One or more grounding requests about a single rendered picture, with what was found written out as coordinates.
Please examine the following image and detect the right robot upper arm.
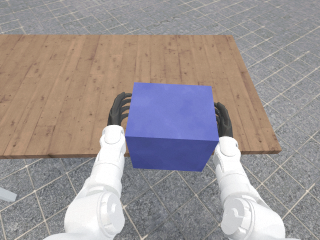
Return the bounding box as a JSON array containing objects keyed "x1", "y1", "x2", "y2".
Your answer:
[{"x1": 221, "y1": 197, "x2": 301, "y2": 240}]

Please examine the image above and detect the left robot forearm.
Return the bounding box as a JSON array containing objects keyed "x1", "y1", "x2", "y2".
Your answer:
[{"x1": 64, "y1": 125, "x2": 126, "y2": 233}]

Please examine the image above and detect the robot right hand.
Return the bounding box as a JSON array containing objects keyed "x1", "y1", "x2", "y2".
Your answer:
[{"x1": 214, "y1": 102, "x2": 233, "y2": 138}]

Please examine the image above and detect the carton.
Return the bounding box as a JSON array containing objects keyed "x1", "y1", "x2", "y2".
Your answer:
[{"x1": 125, "y1": 82, "x2": 219, "y2": 172}]

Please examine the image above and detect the table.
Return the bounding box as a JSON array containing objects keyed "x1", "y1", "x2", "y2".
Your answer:
[{"x1": 0, "y1": 34, "x2": 282, "y2": 202}]

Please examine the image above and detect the robot left hand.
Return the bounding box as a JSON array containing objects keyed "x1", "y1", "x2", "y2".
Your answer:
[{"x1": 107, "y1": 92, "x2": 132, "y2": 126}]

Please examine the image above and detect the right robot forearm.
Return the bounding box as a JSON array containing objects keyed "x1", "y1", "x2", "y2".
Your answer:
[{"x1": 213, "y1": 136, "x2": 286, "y2": 236}]

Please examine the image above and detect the left robot upper arm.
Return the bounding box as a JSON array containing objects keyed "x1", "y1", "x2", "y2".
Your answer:
[{"x1": 43, "y1": 191, "x2": 125, "y2": 240}]

